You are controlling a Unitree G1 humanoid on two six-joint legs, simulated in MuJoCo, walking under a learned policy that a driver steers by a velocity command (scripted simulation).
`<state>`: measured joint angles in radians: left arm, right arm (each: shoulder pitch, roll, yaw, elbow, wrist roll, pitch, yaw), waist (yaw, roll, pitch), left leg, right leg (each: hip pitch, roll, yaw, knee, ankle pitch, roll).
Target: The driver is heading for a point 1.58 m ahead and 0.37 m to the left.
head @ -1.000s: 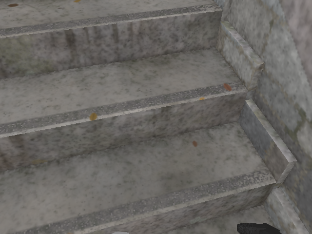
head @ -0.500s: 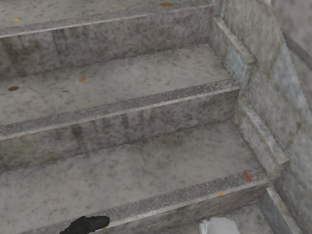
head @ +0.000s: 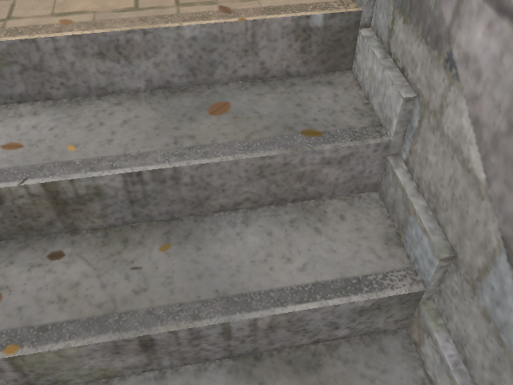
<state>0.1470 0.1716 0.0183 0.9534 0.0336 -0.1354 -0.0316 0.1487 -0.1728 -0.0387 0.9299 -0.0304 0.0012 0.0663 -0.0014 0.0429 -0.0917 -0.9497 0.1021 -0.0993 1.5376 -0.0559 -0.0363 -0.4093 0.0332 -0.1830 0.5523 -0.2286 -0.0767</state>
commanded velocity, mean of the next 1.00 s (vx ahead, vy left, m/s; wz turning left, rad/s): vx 0.15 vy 0.00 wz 0.41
